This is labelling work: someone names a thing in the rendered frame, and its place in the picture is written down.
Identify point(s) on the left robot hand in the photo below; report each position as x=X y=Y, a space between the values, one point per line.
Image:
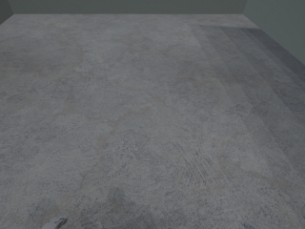
x=55 y=223

